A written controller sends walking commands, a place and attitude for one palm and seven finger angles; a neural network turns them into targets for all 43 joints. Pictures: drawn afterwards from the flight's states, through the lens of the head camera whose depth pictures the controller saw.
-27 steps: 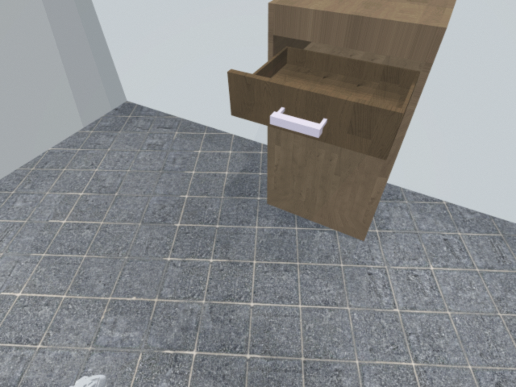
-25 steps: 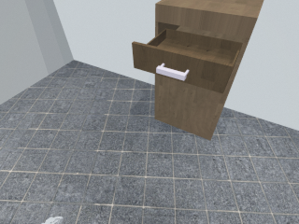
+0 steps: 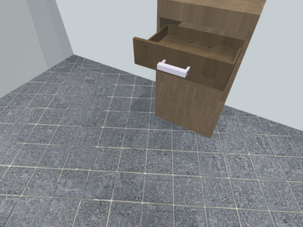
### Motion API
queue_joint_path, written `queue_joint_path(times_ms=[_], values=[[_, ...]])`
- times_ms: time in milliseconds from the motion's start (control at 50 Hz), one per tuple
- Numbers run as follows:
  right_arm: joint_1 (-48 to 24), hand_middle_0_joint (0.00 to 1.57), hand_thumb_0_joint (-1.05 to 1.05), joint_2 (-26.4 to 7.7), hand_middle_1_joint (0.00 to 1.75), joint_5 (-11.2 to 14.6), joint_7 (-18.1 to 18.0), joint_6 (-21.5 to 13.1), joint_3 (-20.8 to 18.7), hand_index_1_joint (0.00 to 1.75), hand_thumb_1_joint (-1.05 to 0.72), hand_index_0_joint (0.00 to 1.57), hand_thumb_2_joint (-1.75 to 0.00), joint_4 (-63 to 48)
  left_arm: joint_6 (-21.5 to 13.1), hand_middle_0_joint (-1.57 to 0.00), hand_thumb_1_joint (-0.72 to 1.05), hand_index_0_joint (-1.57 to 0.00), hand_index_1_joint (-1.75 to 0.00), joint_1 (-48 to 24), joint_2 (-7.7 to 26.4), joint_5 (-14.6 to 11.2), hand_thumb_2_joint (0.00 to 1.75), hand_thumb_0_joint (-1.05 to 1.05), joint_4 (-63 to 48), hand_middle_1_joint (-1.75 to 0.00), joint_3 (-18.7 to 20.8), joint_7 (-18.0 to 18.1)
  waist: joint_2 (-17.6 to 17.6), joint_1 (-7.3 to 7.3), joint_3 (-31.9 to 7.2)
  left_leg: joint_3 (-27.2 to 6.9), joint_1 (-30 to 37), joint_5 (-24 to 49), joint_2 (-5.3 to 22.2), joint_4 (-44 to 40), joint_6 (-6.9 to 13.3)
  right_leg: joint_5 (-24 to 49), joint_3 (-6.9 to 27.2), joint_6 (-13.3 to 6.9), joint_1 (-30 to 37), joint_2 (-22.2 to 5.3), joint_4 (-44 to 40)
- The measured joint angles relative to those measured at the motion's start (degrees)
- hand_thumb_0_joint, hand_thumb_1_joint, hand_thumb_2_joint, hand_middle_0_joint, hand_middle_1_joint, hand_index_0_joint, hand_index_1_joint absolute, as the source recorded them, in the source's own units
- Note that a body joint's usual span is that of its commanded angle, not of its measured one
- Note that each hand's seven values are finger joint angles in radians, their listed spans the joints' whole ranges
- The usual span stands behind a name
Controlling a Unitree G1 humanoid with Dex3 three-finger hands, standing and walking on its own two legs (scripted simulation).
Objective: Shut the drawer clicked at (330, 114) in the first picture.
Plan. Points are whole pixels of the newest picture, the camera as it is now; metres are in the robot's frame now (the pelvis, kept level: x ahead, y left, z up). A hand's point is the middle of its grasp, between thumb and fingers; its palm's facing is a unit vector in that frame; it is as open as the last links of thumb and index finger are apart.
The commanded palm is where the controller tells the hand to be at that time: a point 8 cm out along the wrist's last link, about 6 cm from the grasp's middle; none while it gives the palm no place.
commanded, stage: stand and wait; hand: left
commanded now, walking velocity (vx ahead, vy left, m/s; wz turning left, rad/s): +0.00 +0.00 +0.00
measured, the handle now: (173, 67) +0.77 -0.06 +0.01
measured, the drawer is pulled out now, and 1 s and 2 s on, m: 0.30 0.30 0.30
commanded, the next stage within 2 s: look at it before walking up in 0.28 s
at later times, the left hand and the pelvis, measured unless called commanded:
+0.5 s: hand out of the picture +0.08 +0.25 -0.15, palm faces -0.02 -0.94 -0.34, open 7.4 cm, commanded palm none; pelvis +0.00 +0.01 +0.00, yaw +0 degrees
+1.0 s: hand out of the picture +0.08 +0.26 -0.15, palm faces -0.02 -0.94 -0.33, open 7.4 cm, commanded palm none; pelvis +0.01 +0.01 +0.00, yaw +0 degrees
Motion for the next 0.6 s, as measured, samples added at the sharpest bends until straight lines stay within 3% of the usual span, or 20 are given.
queue_joint_path(times_ms=[600], values=[[-1.7, 0.2, 0.01, 0.7, 0.3, 0.2, 0.1, -0.5, 0.2, 0.3, -0.91, 0.21, -0.89, 1.3, -0.3, -0.21, 0.9, -0.21, -0.3, -1.6, 0.0, 0.1, 0.9, 0.01, 0.9, -0.3, 0.1, 0.0, -0.3, 0.12, -0.3, 0.4, 1.0, 1.1, -0.4, -2.3, 0.6, 1.2, 0.4, 0.7, 1.0, -0.5, -2.4]])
